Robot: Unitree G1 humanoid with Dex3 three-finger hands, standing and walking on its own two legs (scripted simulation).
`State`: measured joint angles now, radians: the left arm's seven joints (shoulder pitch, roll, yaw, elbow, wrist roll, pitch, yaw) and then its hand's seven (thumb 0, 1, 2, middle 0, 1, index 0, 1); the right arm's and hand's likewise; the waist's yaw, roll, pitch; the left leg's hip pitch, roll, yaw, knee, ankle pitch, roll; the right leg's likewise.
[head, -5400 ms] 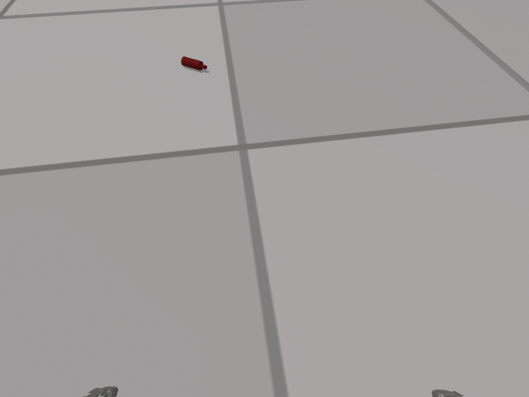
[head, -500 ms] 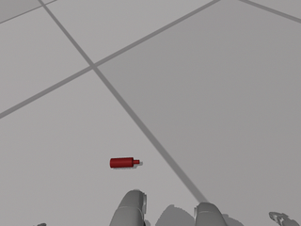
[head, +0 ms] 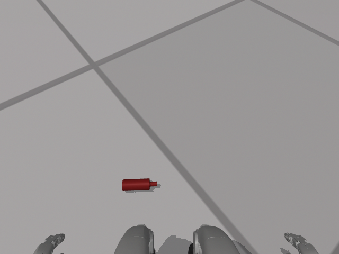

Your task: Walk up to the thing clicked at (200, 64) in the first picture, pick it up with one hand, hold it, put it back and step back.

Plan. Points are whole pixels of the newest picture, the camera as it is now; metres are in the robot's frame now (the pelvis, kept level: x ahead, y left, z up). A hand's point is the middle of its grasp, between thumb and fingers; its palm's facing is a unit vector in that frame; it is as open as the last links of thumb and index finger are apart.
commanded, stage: walk up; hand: left
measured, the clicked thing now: (140, 184) +0.45 +0.18 -0.70
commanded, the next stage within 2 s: stand in 1.36 s
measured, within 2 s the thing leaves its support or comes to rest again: neither
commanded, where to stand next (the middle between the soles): +0.12 -0.06 m, yaw -2 degrees
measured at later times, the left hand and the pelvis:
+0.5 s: hand out of the picture +0.11 +0.23 -0.11, palm faces -0.06 -0.94 -0.34, open 7.3 cm; pelvis -0.01 -0.02 +0.03, yaw -2 degrees
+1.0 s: hand (81, 245) +0.13 +0.23 -0.11, palm faces -0.04 -0.95 -0.30, open 7.3 cm; pelvis +0.01 -0.01 +0.05, yaw -3 degrees
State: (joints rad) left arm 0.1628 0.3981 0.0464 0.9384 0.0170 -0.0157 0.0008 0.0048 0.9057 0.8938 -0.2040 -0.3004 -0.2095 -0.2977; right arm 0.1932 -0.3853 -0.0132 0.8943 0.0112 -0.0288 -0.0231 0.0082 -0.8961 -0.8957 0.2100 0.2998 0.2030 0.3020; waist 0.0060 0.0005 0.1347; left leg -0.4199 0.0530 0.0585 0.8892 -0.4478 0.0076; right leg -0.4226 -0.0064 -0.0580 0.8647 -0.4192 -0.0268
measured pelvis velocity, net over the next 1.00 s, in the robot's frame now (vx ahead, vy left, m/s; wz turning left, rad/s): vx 0.01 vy -0.01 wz -0.05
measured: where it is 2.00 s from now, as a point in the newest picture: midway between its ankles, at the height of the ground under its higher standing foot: outside the picture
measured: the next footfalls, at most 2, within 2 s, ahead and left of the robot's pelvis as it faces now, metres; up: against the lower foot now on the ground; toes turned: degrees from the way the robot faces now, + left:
none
